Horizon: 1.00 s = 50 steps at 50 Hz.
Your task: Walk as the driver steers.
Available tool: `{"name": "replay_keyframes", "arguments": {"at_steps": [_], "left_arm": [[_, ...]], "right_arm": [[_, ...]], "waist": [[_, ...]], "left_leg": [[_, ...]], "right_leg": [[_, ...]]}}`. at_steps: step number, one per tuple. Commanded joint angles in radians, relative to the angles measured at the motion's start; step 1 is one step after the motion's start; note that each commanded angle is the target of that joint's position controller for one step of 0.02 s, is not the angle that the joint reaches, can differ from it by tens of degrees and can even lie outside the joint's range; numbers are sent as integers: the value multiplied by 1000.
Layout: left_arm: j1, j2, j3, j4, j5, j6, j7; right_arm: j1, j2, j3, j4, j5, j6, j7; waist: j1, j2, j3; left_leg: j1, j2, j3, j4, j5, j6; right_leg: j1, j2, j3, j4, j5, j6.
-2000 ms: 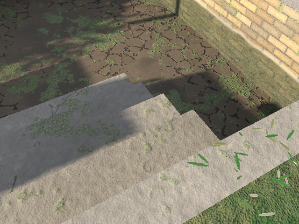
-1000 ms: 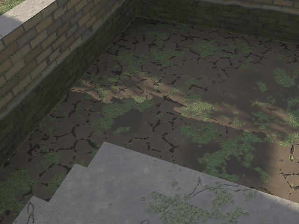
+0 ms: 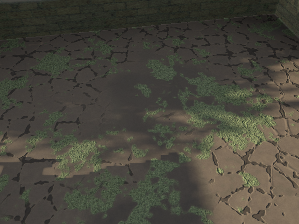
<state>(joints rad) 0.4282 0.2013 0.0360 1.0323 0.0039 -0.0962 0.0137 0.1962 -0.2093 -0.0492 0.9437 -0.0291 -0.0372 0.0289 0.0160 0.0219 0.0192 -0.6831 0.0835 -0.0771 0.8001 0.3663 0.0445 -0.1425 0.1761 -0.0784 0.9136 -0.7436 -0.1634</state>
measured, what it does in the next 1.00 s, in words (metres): goes down, turning left: left foot 0.18 m lower, then right foot 0.18 m lower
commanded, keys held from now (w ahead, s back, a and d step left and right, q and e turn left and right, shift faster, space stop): w+q+shift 0.26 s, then q+shift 0.30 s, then e+shift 0.44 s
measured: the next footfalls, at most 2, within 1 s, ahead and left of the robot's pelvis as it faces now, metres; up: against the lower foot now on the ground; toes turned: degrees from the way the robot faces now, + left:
left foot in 0.14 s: +0.25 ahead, +0.08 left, -0.18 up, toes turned +8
right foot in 0.52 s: +0.64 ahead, +0.01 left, -0.36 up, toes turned +31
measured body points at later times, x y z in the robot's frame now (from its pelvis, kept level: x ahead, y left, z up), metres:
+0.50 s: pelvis +0.44 +0.07 -0.21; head +0.45 +0.08 +0.24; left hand +0.58 +0.35 -0.29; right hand +0.45 -0.19 -0.34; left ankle +0.22 +0.08 -0.83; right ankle +0.63 +0.00 -0.94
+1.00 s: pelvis +0.62 +0.16 -0.29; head +0.65 +0.19 +0.16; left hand +0.55 +0.45 -0.42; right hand +0.92 +0.06 -0.36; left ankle +0.65 +0.31 -1.02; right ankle +0.63 +0.01 -0.93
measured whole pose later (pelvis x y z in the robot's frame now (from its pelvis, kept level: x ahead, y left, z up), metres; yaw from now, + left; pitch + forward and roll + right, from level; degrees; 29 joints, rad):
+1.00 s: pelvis +0.62 +0.16 -0.29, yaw +20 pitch +4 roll +0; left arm 0.33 0.29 0.07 0.76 -0.03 0.02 0.03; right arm 0.00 -0.17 -0.03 0.64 -0.01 0.00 -0.01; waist 0.08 -0.02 0.01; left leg -0.46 0.01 -0.02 0.52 -0.13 0.00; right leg -0.57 0.02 0.07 1.22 -0.53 0.07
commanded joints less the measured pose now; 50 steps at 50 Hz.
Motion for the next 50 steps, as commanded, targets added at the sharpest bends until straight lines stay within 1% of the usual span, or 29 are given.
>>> {"name": "replay_keyframes", "arguments": {"at_steps": [1, 4, 6, 7, 8, 9, 11, 12, 13, 16, 17, 19, 20, 22, 23, 26, 27, 28, 29, 31, 33, 34, 36, 39, 42, 43, 45, 47, 50], "left_arm": [[-12, 96, 10, -38, 6, -18, 11], [11, 144, 15, -3, 51, -4, 21], [-15, 164, 20, -5, 43, 2, 30], [-223, 160, 34, -26, 55, 19, 49], [-289, 44, 9, -120, 45, 5, 41], [-169, 20, -13, -214, 34, -1, 30], [-179, 122, 1, -191, 69, -8, 5], [-262, 164, 21, -185, 78, 4, 0], [-345, 119, 8, -227, 60, 25, -9], [-244, 88, 0, -163, 75, 46, -13], [-343, 145, 17, -197, 46, 11, -17], [-370, 65, -3, -219, 49, -7, -33], [-329, -96, -81, -257, 126, 1, -92], [-210, 49, -35, -258, 105, 22, -102], [-343, 121, 21, -332, -43, 4, -23], [-61, 103, 24, -251, -6, -31, -9], [81, 149, 29, -230, 24, -39, -13], [146, 244, 54, -191, 12, -43, -34], [103, 134, 34, -249, 5, -15, -31], [-7, 288, 74, -236, 17, 22, 18], [-19, 163, 25, -193, 6, 28, 59], [-169, 141, 7, -228, -3, 21, 61], [-206, 136, 7, -242, -3, 19, 49], [-163, 226, 40, -224, -57, 35, 37], [-132, 187, 56, -255, -50, 41, 35], [-100, 151, 55, -263, -42, 38, 30], [68, 73, 17, -312, -36, 32, 2], [-5, 205, 59, -332, -39, 79, 5], [-8, 189, 75, -338, -33, 154, 37]], "right_arm": [[-103, -39, -1, -45, 12, -14, 28], [24, -63, -13, -38, 12, 12, -3], [407, -164, -52, 64, -15, 21, -16], [619, -188, -82, 115, 3, 23, -3], [534, -196, -60, 117, 16, 23, 6], [490, -167, -34, 95, 32, 10, 0], [388, -218, -64, 63, 10, 10, -17], [288, -153, -37, 40, 11, -10, -23], [215, -156, -26, 6, 15, -33, -42], [226, -220, -43, -10, -2, -43, -50], [280, -152, -33, 23, 29, -63, -59], [251, -109, -16, 4, 32, -66, -48], [451, -32, 25, 68, -106, -107, 1], [307, -146, -12, -7, -80, -131, 33], [155, -45, -4, -62, 158, -81, -43], [222, -78, -7, -71, 68, 19, -89], [297, 8, 8, -110, 44, 27, -77], [370, -26, 22, -210, 94, 23, -72], [269, -77, 26, -245, 87, 11, -64], [76, -20, 46, -327, 93, 12, -62], [-67, -27, 43, -337, 68, 53, -76], [-77, -36, 46, -366, 65, 47, -66], [-49, -25, 33, -339, 14, -11, -45], [-153, -19, 16, -392, 45, -24, -45], [-138, -98, -24, -372, 33, -14, -53], [-96, -143, -41, -369, 21, -15, -60], [63, -181, -49, -359, -9, 2, -51], [-42, -133, -44, -360, 31, 18, -34], [-221, -113, -41, -365, 12, 37, -43]], "waist": [[42, -46, 141], [4, -78, 111], [-182, -36, 5], [-390, 97, 14], [-239, 208, 69], [-99, 128, -96], [-80, -24, -82], [-31, -147, 36], [15, -84, 133], [21, -5, 95], [-24, -94, 93], [-71, -39, 13], [-97, 71, -24], [19, -16, 73], [39, -35, 61], [43, -29, -135], [57, -171, -281], [59, -414, -437], [119, -233, -510], [57, -113, -416], [-2, 26, -74], [-87, 42, 79], [-90, 3, -56], [-82, -203, -135], [-79, -147, -93], [-78, -123, -111], [-78, 257, -480], [-40, 163, -354], [52, 147, -147]], "left_leg": [[315, -87, 115, -117, 204, 52], [423, -150, 289, -88, -2, 98], [731, -124, 192, -290, -254, 189], [837, -16, 44, -501, -148, 316], [949, 18, -22, -147, 325, 225], [1126, 127, -266, -84, 529, 312], [973, 238, -636, -340, -565, 456], [761, 169, -592, -375, -756, 385], [399, 105, -577, -416, -748, 389], [179, 42, -391, -328, 79, 314], [267, -59, -327, -218, -107, 249], [184, -197, -235, -135, -382, 159], [55, -343, -56, 13, -786, 29], [-114, -324, -169, 56, -771, 56], [119, -267, -314, 143, -494, 54], [292, -291, -159, 796, -805, -28], [-142, -354, -104, 1186, -1366, -58], [-550, -303, -112, 1516, -1414, -108], [-608, -153, -136, 1357, -1232, -107], [-578, -100, -84, 1379, -1068, -114], [-536, -79, -143, 1163, -983, -75], [-304, -71, -99, 739, -851, -66], [307, -121, 72, 169, -293, -93], [367, -161, -6, -132, -287, -124], [423, -128, -20, -369, -260, -78], [547, -61, -45, -383, -125, -36], [992, 439, -407, -235, 485, 251], [798, 318, -322, -357, -6, 234], [392, 217, -142, -481, -335, 178]], "right_leg": [[-371, -239, 122, -198, 476, 46], [-218, -279, 57, 64, 932, 58], [-243, -279, 11, 620, 1303, 80], [-374, -134, -79, 1262, 666, 104], [-748, -75, -26, 1356, 59, 75], [-880, -132, 100, 1185, 116, 89], [-997, -212, 193, 873, 141, 113], [-966, -251, 208, 655, 271, 142], [-774, -262, 207, 353, 385, 204], [-371, -228, 81, 225, 686, 219], [-465, -243, 131, -17, 980, 188], [-195, -143, 69, -269, 1242, 159], [33, -216, 161, -389, 1337, 165], [261, -151, 57, -260, 1133, 181], [19, -111, 142, -574, 1065, 194], [271, -330, 253, -820, 1706, 170], [757, -517, 290, -311, 2385, 80], [1099, -770, 479, -58, 2599, -171], [994, -695, 420, -163, 2074, -137], [619, -748, 689, -402, 1319, -260], [125, -692, 649, -563, 1083, -159], [-260, -480, 406, -631, 1003, -66], [-571, -209, 149, -647, 1008, -8], [-257, -274, 233, -617, 1075, -15], [-134, -279, 352, -475, 879, 46], [-205, -216, 333, -359, 769, 91], [-588, -95, 260, 223, -47, 177], [-660, -190, 193, 403, 117, 221], [-514, -217, 138, 447, 291, 264]]}}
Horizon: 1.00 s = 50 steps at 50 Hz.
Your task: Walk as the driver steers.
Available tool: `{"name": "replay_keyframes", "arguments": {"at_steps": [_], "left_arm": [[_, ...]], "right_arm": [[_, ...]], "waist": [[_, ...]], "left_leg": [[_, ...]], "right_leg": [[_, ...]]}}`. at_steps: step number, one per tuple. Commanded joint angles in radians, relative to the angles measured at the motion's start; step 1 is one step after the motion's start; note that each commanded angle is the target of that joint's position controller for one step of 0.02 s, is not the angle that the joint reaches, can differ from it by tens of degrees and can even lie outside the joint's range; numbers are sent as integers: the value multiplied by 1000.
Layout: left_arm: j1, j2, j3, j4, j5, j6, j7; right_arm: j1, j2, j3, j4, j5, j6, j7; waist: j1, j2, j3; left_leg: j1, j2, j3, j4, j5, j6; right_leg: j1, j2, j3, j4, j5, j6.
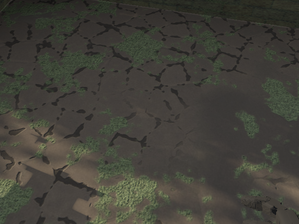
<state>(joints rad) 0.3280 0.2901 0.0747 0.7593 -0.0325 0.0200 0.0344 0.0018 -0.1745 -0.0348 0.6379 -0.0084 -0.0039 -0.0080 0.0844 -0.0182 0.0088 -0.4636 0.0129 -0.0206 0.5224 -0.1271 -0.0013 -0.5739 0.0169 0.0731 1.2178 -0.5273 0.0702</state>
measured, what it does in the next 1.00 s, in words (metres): steps on the spot: right foot, then left foot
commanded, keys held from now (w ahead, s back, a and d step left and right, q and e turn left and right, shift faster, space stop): e+shift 0.34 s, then q+shift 0.66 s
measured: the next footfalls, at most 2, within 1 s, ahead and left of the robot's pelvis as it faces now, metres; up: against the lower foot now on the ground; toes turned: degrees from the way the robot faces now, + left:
right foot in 0.24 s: +0.05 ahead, -0.15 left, +0.00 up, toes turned -17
left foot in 0.72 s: +0.09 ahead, +0.07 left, +0.00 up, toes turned -3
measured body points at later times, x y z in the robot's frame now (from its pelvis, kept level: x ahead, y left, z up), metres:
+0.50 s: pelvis +0.03 -0.05 +0.01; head +0.05 -0.09 +0.46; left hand +0.28 +0.13 -0.07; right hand +0.07 -0.37 -0.10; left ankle +0.11 +0.08 -0.66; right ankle +0.01 -0.14 -0.73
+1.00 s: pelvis +0.05 -0.02 +0.01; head +0.11 +0.00 +0.46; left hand +0.28 +0.24 -0.07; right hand +0.19 -0.33 -0.07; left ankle +0.05 +0.07 -0.73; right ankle +0.08 -0.18 -0.67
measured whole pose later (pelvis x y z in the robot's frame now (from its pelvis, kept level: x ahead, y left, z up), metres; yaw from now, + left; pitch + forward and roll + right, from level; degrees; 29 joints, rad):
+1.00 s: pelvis +0.05 -0.02 +0.01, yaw +1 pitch +4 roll -3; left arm 0.00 0.28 0.09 0.62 0.00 0.01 0.02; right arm 0.20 -0.33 -0.10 0.65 0.04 0.06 -0.03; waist -0.02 -0.01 0.05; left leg -0.30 -0.09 -0.21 0.49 -0.24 0.05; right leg -0.54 0.07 0.13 0.88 -0.34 0.08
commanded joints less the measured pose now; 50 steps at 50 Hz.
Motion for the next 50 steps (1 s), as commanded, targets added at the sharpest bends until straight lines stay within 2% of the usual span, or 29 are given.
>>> {"name": "replay_keyframes", "arguments": {"at_steps": [1, 3, 6, 9, 11, 12, 13, 14, 15, 16, 17, 18, 19, 22, 24, 26, 29, 32, 35, 36, 37, 38, 39, 40, 42, 43, 45, 48, 50], "left_arm": [[84, 85, 37, -78, 6, 44, 18], [32, 61, 32, -110, 7, 44, 14], [-58, 36, 15, -160, 8, 41, -15], [-92, 58, 23, -179, 8, 46, -38], [-60, 65, 36, -168, 12, 51, -42], [-19, 87, 50, -148, 19, 52, -35], [15, 181, 75, -150, 24, 48, -22], [-1, 320, 93, -195, 44, 29, -21], [5, 300, 92, -214, 81, 5, -35], [-35, 270, 80, -213, 75, -11, -36], [-103, 231, 69, -220, 38, -9, -25], [-172, 183, 51, -235, 14, 1, -12], [-208, 148, 35, -246, 13, 9, -2], [-212, 51, -9, -216, 34, -1, 1], [-203, 12, -25, -178, 50, -9, -4], [-195, 45, -16, -158, 70, -15, -15], [-191, 123, 14, -153, 57, -10, -18], [-184, 127, 25, -152, 37, 6, 0], [-241, 116, 35, -169, 19, 18, 14], [-237, 108, 40, -168, 13, 18, 16], [-234, 75, 42, -189, 34, 13, 15], [-347, 46, 29, -250, 59, 2, 6], [-401, 39, 26, -263, 56, -11, -1], [-385, 48, 30, -251, 40, -15, -6], [-364, 48, 31, -231, 42, -14, 3], [-372, 43, 31, -230, 40, -15, 3], [-363, 22, 26, -219, 34, -20, -9], [-376, 10, 21, -211, 35, -29, -21], [-372, 29, 27, -208, 36, -33, -27]], "right_arm": [[-51, -156, -58, -58, -15, 1, -9], [-56, -164, -61, -44, -12, -6, -19], [-33, -206, -75, -24, 4, -8, -37], [8, -245, -93, -5, 17, -3, -32], [27, -239, -97, 5, 33, 2, -27], [57, -204, -91, 17, 32, 8, -24], [113, -163, -85, 20, 10, 19, -17], [30, -135, -71, -70, -11, 16, -14], [-73, -193, -84, -87, -5, 4, -19], [-89, -201, -89, -88, 11, 0, -28], [-53, -207, -93, -67, 6, 0, -42], [1, -225, -96, -38, -1, 7, -47], [38, -225, -95, -18, -4, 12, -41], [90, -166, -67, 16, 8, 22, -15], [99, -119, -43, 29, 11, 26, 5], [90, -148, -46, 18, 23, 28, 19], [75, -232, -70, -24, 35, 33, 18], [102, -215, -69, -40, 41, 34, 21], [173, -184, -67, -25, 45, 31, 33], [190, -197, -73, -22, 39, 31, 30], [214, -281, -99, -28, 28, 26, 19], [257, -369, -123, -31, 17, 18, 23], [323, -358, -118, -32, -12, 4, 27], [298, -344, -112, -26, -8, -8, 22], [201, -297, -102, -41, 44, 6, -2], [180, -284, -98, -48, 54, 21, -16], [177, -296, -102, -54, 49, 43, -29], [180, -312, -109, -55, 49, 57, -35], [170, -323, -110, -60, 45, 60, -33]], "waist": [[-3, 179, -119], [-7, 167, -118], [-26, 171, -154], [-43, 190, -167], [-27, 162, -169], [-24, 103, -142], [-45, -159, -74], [-57, -415, -64], [25, -265, -140], [-5, -191, -112], [-48, -121, -105], [-83, -111, -122], [-99, -111, -153], [-108, -55, -181], [-101, -69, -177], [-82, -105, -144], [-57, -122, -66], [-50, -118, -61], [-92, -108, -89], [-97, -76, -95], [-73, 107, -114], [-113, 324, -112], [-172, 262, -173], [-144, 161, -168], [-101, 67, -134], [-92, 84, -139], [-89, 96, -143], [-100, 111, -141], [-102, 145, -140]], "left_leg": [[118, 277, -145, -216, 148, 214], [104, 280, -84, -212, 144, 201], [132, 312, -39, -200, 111, 184], [162, 336, 8, -171, 54, 145], [154, 321, 60, -84, -46, 83], [94, 277, 108, 24, -125, 33], [-112, 162, 225, 325, -304, -57], [-409, 4, 133, 628, -544, -108], [-444, -10, -29, 761, -521, -71], [-448, -8, -76, 771, -425, -35], [-428, 8, -93, 735, -332, -25], [-387, 26, -87, 720, -263, -33], [-311, 22, -67, 738, -215, -42], [-160, 41, -45, 593, -104, -57], [-27, 65, -41, 398, -81, -61], [62, 53, -14, 303, -133, -58], [4, 22, 17, 271, -263, -36], [-54, 20, 30, 269, -327, -8], [40, -9, 72, 84, -195, 32], [109, -7, 33, -10, -25, 61], [225, 109, -202, -48, 319, 135], [396, 275, -520, -93, 628, 310], [507, 349, -603, -132, 674, 402], [537, 308, -528, -110, 651, 363], [513, 215, -404, -86, 594, 265], [488, 188, -387, -91, 554, 242], [462, 147, -377, -90, 512, 225], [404, 109, -397, -77, 399, 204], [356, 102, -442, -79, 335, 200]], "right_leg": [[-48, -56, -31, 120, 116, 26], [-18, -76, -40, 3, 187, 14], [72, -112, -46, -225, 260, -21], [165, -81, -109, -382, 232, -58], [271, -39, -157, -550, 278, -100], [344, -11, -146, -629, 302, -134], [447, -149, 97, -766, 551, -211], [507, -352, 515, -851, 762, -396], [503, -374, 535, -899, 657, -445], [491, -322, 479, -888, 613, -390], [473, -273, 402, -861, 614, -325], [457, -269, 328, -832, 656, -289], [415, -250, 270, -816, 706, -276], [385, -200, 142, -811, 709, -248], [360, -181, 79, -817, 676, -240], [320, -204, 77, -836, 623, -263], [360, -274, 140, -826, 601, -299], [459, -333, 180, -777, 732, -310], [471, -301, 96, -690, 784, -242], [434, -255, 35, -624, 702, -186], [287, -137, -84, -412, 521, -96], [-34, 46, -123, -192, 51, -12], [-173, 77, 2, 6, -174, -7], [-217, 52, 51, 75, -122, -16], [-229, 19, 61, -12, 27, -10], [-187, 19, 58, -67, 78, -3], [-130, 48, 39, -169, 144, 11], [-42, 71, 40, -359, 203, 15], [18, 82, 49, -418, 215, 15]]}}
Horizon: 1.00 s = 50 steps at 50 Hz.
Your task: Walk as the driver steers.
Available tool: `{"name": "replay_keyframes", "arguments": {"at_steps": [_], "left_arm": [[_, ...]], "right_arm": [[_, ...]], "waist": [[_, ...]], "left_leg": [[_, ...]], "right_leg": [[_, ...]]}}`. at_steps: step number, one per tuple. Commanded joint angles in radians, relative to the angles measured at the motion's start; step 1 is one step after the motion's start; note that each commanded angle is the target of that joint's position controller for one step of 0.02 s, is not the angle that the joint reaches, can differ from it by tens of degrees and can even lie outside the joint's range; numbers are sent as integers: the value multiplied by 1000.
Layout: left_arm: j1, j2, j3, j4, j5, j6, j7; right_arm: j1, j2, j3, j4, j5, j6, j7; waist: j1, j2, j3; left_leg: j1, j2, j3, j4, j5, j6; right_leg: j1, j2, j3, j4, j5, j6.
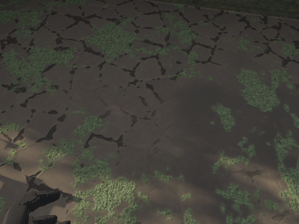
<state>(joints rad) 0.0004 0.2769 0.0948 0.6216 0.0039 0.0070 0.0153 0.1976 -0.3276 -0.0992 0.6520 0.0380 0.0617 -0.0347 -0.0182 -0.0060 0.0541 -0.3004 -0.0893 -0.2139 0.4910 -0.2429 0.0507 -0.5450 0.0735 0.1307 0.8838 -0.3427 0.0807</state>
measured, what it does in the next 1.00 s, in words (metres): steps to the right, turning right: right foot, then right foot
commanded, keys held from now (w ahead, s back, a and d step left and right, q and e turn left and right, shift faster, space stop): q+shift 0.08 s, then shift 0.02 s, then e+shift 0.72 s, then q+shift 0.18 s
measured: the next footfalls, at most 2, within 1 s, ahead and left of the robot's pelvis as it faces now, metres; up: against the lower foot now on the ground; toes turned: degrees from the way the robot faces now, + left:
right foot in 0.18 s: +0.10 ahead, -0.13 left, +0.00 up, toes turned +16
right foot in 0.78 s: +0.08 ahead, -0.20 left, +0.00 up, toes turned -17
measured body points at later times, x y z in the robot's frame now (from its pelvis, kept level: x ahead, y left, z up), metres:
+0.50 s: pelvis +0.03 -0.03 -0.01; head +0.07 -0.03 +0.43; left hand +0.20 +0.25 -0.10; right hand +0.19 -0.31 -0.11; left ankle +0.00 +0.09 -0.74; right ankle +0.06 -0.14 -0.74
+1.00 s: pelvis +0.06 -0.10 +0.00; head +0.10 -0.14 +0.44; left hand +0.31 +0.09 -0.08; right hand +0.10 -0.42 -0.12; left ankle +0.13 +0.05 -0.67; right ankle +0.04 -0.19 -0.74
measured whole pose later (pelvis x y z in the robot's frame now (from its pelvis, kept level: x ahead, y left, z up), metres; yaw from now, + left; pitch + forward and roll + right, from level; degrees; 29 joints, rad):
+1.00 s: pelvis +0.06 -0.10 +0.00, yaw -20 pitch +2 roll +1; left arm 0.16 0.26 0.03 0.63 0.02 0.02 0.02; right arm 0.14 -0.32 -0.07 0.72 0.01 0.03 -0.02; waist -0.01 0.04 0.06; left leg -0.55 0.05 -0.03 1.03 -0.32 -0.08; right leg -0.27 0.06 0.04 0.46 -0.22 -0.06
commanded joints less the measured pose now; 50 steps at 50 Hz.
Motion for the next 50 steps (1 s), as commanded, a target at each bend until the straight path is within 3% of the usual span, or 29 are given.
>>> {"name": "replay_keyframes", "arguments": {"at_steps": [1, 6, 8, 9, 10, 11, 12, 14, 16, 19, 22, 24, 25, 26, 27, 28, 31, 33, 36, 37, 38, 39, 40, 41, 42, 43, 44, 48, 50], "left_arm": [[-45, 52, 10, -69, -2, -22, -9], [18, 93, 24, -47, -7, -38, -19], [64, 84, 20, -25, 5, -44, -30], [59, 100, 13, -42, 26, -44, -32], [20, 104, 0, -48, 55, -41, -34], [6, 33, -25, -34, 56, -49, -41], [-21, 16, -33, -41, 28, -48, -45], [2, 98, -8, -41, -12, -28, -36], [42, 192, 19, -59, -21, -19, -26], [62, 181, 24, -90, -32, -12, -21], [88, 169, 29, -113, -42, 3, -16], [104, 143, 21, -128, -52, 13, -13], [144, 126, 17, -127, -48, 18, -15], [155, 164, 32, -120, -38, 23, -18], [161, 189, 44, -117, -36, 30, -21], [171, 176, 42, -112, -38, 41, -23], [113, 101, 5, -140, -40, 53, -43], [97, 96, -3, -158, -42, 51, -60], [143, 140, 17, -148, -38, 57, -58], [195, 149, 28, -130, -35, 61, -52], [282, 179, 49, -100, -31, 62, -38], [367, 288, 82, -101, -33, 56, -21], [355, 429, 95, -134, 12, 30, -27], [338, 349, 74, -140, 27, 3, -41], [282, 287, 48, -127, 17, -9, -36], [222, 228, 30, -117, -12, -6, -25], [171, 185, 11, -113, -28, 2, -13], [115, 68, -46, -60, 15, -8, 6], [125, 73, -44, -29, 26, -14, 10]], "right_arm": [[-32, -172, -45, -79, -2, -5, -4], [-83, -161, -33, -93, -6, -4, 1], [-67, -101, -7, -82, -11, -9, -1], [-6, -37, 16, -67, -37, -18, 2], [74, -15, 24, -52, -41, -28, 3], [63, -50, 17, -49, -52, -31, 0], [17, -84, 9, -45, -60, -34, 0], [-47, -74, 6, -39, -69, -42, 13], [-69, -86, -2, -52, -57, -46, 23], [-37, -76, -10, -38, -49, -56, 19], [-27, -69, -20, -27, -46, -63, 22], [-12, -97, -31, -15, -54, -61, 20], [-14, -114, -35, -13, -62, -60, 16], [-36, -93, -27, -32, -59, -65, 6], [-52, -80, -20, -44, -52, -65, -3], [-94, -76, -16, -50, -41, -62, -7], [-65, -122, -31, -25, -33, -46, -11], [-60, -145, -39, -23, -35, -38, -8], [-53, -163, -45, -14, -14, -52, 6], [-63, -158, -43, -12, -4, -60, 12], [-43, -125, -35, -5, -3, -70, 20], [-46, -94, -26, -33, -28, -81, 25], [-110, -26, 5, -118, -62, -94, 27], [-148, -89, -5, -93, -46, -92, 26], [-149, -106, -6, -84, -27, -86, 20], [-110, -112, -9, -48, -32, -76, 6], [-84, -120, -11, -24, -39, -62, -5], [17, -29, 21, 42, -27, -40, 16], [-22, -14, 34, 28, -25, -37, 20]], "waist": [[-3, 147, -180], [5, 208, -186], [17, 185, -196], [-10, 53, -220], [-79, -155, -183], [-87, -203, -160], [-73, -168, -119], [-40, -140, -110], [-29, -105, -83], [-24, -119, -102], [-11, -52, -148], [-2, 113, -148], [10, 223, -151], [8, 202, -143], [17, 108, -129], [41, 65, -103], [-2, 114, -65], [-14, 147, -85], [0, 162, -118], [34, 147, -137], [70, 84, -173], [108, -133, -171], [73, -377, -288], [124, -177, -332], [86, -127, -250], [47, -47, -193], [24, -42, -169], [-19, -78, -197], [9, -95, -159]], "left_leg": [[172, 200, -273, -47, 426, 146], [156, 183, -339, -1, 367, 121], [83, 132, -288, 36, 259, 78], [28, 63, -209, 132, 55, 27], [-34, -48, -116, 221, -289, -39], [-11, 30, -64, 215, -339, -95], [28, 67, -22, 129, -217, -108], [134, 43, 20, -8, -37, -93], [130, 28, 76, 36, -44, -62], [96, 32, 110, 66, -65, -45], [155, 71, 88, 38, 32, -29], [268, 212, -35, -49, 266, 57], [321, 381, -166, -96, 450, 155], [313, 504, -229, -102, 595, 241], [283, 515, -185, -93, 629, 247], [258, 469, -101, -83, 600, 206], [266, 370, 89, -86, 586, 145], [227, 355, 177, -80, 555, 126], [193, 371, 249, -16, 508, 91], [172, 362, 286, 59, 500, 63], [100, 314, 351, 226, 488, 15], [-203, 207, 389, 527, 108, -83], [-468, 29, 231, 790, -481, -126], [-471, 67, 85, 878, -455, -119], [-468, 95, 98, 865, -372, -99], [-449, 132, 115, 792, -283, -95], [-388, 159, 124, 725, -204, -103], [-131, 165, 161, 562, -37, -136], [-79, 169, 157, 417, -19, -134]], "right_leg": [[13, 30, -5, -115, 32, 2], [150, 7, -7, -301, 55, -36], [347, -41, -13, -468, 284, -77], [446, -173, 132, -502, 458, -127], [426, -307, 308, -527, 621, -271], [341, -362, 442, -581, 488, -364], [318, -286, 384, -566, 386, -326], [276, -163, 270, -530, 257, -227], [241, -147, 289, -531, 204, -208], [260, -142, 318, -479, 279, -235], [214, -99, 300, -387, 345, -223], [50, -3, 163, -223, 175, -151], [-50, 50, 54, -74, -63, -107], [-114, 9, 12, 159, -275, -70], [-136, -42, 3, 290, -268, -48], [-137, -79, -6, 300, -218, -32], [-138, -119, -97, 159, -80, -10], [-29, -125, -144, 26, -65, -22], [125, -84, -221, -148, -7, -58], [212, -57, -246, -241, 67, -81], [372, -14, -229, -330, 159, -120], [608, -142, 68, -409, 627, -223], [692, -424, 597, -485, 807, -476], [663, -449, 551, -517, 679, -498], [581, -418, 421, -509, 638, -445], [514, -358, 308, -499, 579, -369], [449, -322, 230, -494, 573, -322], [336, -241, 9, -524, 658, -286], [331, -241, -31, -543, 580, -278]]}}
Keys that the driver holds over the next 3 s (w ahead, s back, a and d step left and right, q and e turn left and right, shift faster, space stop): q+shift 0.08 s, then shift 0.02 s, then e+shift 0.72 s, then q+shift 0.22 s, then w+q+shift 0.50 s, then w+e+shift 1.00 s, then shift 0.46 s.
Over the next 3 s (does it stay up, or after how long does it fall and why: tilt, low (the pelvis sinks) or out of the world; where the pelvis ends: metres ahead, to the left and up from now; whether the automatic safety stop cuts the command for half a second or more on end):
stays up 1.43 -0.07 0.00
